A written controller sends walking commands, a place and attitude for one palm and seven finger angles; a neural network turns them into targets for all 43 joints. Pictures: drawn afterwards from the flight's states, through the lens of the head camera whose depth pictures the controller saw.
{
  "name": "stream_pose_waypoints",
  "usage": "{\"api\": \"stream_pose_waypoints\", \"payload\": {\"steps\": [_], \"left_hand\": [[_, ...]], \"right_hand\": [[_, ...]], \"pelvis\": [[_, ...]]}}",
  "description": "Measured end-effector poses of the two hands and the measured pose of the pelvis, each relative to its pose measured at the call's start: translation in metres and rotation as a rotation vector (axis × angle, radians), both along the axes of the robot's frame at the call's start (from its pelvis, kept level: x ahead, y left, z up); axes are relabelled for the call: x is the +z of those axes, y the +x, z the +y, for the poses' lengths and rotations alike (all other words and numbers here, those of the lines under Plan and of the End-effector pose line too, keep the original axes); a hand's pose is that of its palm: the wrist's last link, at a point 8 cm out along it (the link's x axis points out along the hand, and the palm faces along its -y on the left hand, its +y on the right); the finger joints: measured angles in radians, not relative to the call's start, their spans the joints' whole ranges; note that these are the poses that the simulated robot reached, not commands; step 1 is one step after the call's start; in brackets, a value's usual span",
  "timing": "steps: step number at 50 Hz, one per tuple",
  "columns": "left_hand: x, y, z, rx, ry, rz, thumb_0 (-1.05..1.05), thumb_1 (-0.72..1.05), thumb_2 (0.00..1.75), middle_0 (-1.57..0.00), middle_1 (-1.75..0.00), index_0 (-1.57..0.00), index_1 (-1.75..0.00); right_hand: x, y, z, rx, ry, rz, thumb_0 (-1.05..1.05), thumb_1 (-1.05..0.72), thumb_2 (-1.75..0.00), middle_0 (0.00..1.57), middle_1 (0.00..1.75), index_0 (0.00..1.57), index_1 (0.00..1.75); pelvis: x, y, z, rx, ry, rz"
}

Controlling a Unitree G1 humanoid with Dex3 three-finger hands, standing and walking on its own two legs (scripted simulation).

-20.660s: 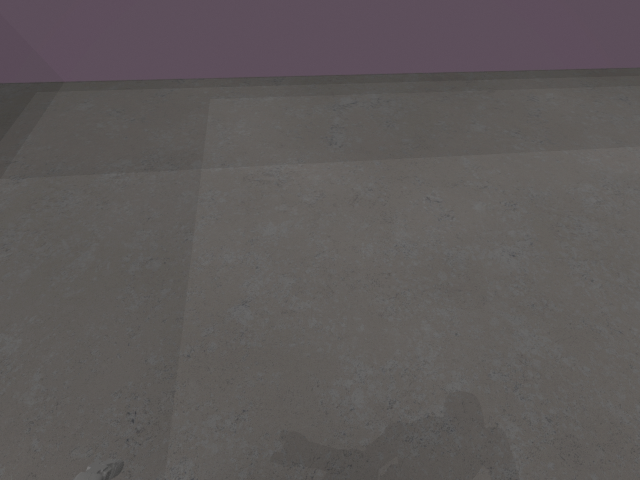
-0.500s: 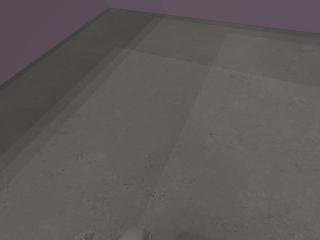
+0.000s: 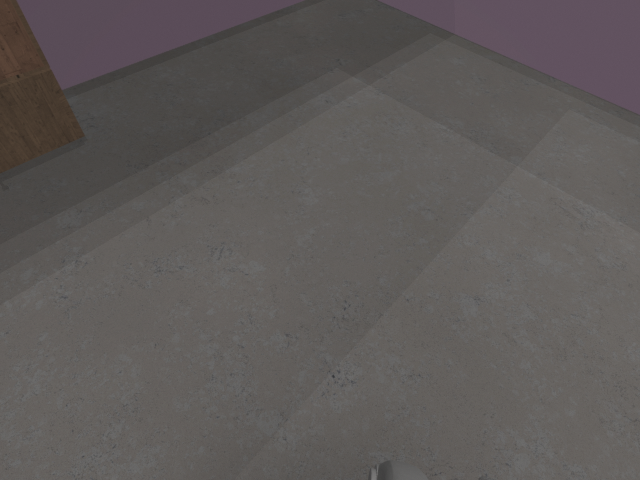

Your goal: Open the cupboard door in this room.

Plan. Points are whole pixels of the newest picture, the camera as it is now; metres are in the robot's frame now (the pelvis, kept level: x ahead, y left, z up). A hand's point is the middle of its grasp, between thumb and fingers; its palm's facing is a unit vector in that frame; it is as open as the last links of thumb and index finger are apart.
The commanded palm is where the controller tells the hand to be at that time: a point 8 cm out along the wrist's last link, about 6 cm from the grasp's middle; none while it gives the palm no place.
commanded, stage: turn or walk to find it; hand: left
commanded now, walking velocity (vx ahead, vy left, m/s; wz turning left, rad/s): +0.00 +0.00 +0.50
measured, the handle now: out of the picture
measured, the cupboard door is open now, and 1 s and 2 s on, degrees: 0 0 0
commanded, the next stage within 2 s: none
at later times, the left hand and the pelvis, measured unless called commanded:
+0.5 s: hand out of the picture +0.04 +0.15 -0.14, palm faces +0.25 -0.93 -0.28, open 7.4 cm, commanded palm none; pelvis -0.01 -0.06 +0.00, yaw +15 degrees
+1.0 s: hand out of the picture -0.06 +0.23 -0.17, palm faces +0.52 -0.82 -0.23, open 7.4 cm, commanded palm none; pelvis +0.02 +0.02 +0.00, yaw +30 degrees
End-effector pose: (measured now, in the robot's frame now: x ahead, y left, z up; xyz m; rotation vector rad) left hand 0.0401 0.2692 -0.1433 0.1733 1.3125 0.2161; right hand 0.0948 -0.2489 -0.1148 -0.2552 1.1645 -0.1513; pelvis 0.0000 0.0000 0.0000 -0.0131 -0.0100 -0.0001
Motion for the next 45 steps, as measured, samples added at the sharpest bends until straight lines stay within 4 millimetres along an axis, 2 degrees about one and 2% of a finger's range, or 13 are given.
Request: {"api": "stream_pose_waypoints", "payload": {"steps": [4,8,13,17,21,25,31,35,41,43,45], "left_hand": [[0.009,0.012,0.0,0.01,0.009,-0.059,0.01,0.91,0.9,-0.2,-0.3,-0.2,-0.29],[0.016,0.025,-0.008,0.015,0.021,-0.107,0.0,0.91,0.9,-0.2,-0.3,-0.2,-0.29],[0.024,0.041,-0.03,0.018,0.04,-0.174,0.0,0.91,0.9,-0.2,-0.3,-0.2,-0.29],[0.03,0.037,-0.051,0.03,0.066,-0.22,0.0,0.91,0.9,-0.2,-0.3,-0.2,-0.3],[0.037,0.011,-0.066,0.093,0.069,-0.207,0.0,0.9,0.9,-0.21,-0.3,-0.2,-0.3],[0.035,-0.018,-0.076,0.155,0.06,-0.158,0.0,0.9,0.9,-0.21,-0.3,-0.2,-0.3],[0.026,-0.068,-0.08,0.259,0.033,-0.081,0.0,0.9,0.9,-0.21,-0.3,-0.2,-0.3],[0.016,-0.108,-0.074,0.344,0.012,-0.033,0.0,0.9,0.9,-0.21,-0.3,-0.2,-0.3],[-0.009,-0.172,-0.05,0.473,-0.022,0.054,0.0,0.9,0.9,-0.21,-0.3,-0.2,-0.3],[-0.01,-0.18,-0.041,0.486,-0.029,0.093,0.0,0.9,0.9,-0.21,-0.3,-0.2,-0.3],[-0.006,-0.176,-0.032,0.499,-0.032,0.093,0.01,0.91,0.9,-0.2,-0.3,-0.2,-0.29]], "right_hand": [[-0.002,0.0,0.006,0.018,0.021,0.009,0.0,-0.91,-0.9,0.2,0.3,0.2,0.3],[-0.009,-0.007,0.004,0.024,0.044,0.033,0.0,-0.91,-0.9,0.2,0.3,0.2,0.3],[-0.025,-0.021,-0.013,0.027,0.071,0.09,0.0,-0.91,-0.9,0.2,0.3,0.2,0.3],[-0.042,-0.026,-0.033,0.038,0.09,0.129,0.01,-0.91,-0.9,0.2,0.3,0.2,0.3],[-0.041,-0.022,-0.046,0.079,0.086,0.165,0.01,-0.91,-0.9,0.2,0.3,0.2,0.29],[-0.036,-0.014,-0.053,0.124,0.078,0.181,0.01,-0.91,-0.9,0.2,0.3,0.2,0.29],[-0.03,0.007,-0.044,0.217,0.047,0.197,0.01,-0.91,-0.9,0.19,0.3,0.2,0.29],[-0.024,0.034,-0.019,0.312,0.03,0.168,0.01,-0.91,-0.9,0.19,0.3,0.19,0.29],[-0.016,0.087,0.042,0.455,0.016,0.014,0.01,-0.91,-0.9,0.19,0.3,0.2,0.29],[-0.01,0.095,0.058,0.47,0.024,-0.03,0.01,-0.91,-0.9,0.19,0.3,0.2,0.29],[-0.005,0.096,0.068,0.478,0.026,-0.039,0.0,-0.91,-0.9,0.19,0.3,0.2,0.29]], "pelvis": [[0.003,0.0,0.0,0.033,0.006,0.005],[0.003,-0.001,-0.007,0.07,0.012,0.009],[-0.002,-0.003,-0.025,0.121,0.024,0.015],[-0.008,-0.005,-0.043,0.169,0.024,0.009],[-0.002,-0.006,-0.052,0.221,0.044,-0.002],[0.002,-0.006,-0.057,0.268,0.052,-0.003],[0.003,-0.009,-0.055,0.337,0.057,0.007],[0.001,-0.012,-0.045,0.391,0.042,0.013],[-0.013,-0.012,-0.014,0.453,0.018,0.018],[-0.012,-0.008,-0.005,0.453,0.02,0.009],[-0.007,-0.001,0.003,0.47,0.011,0.005]]}}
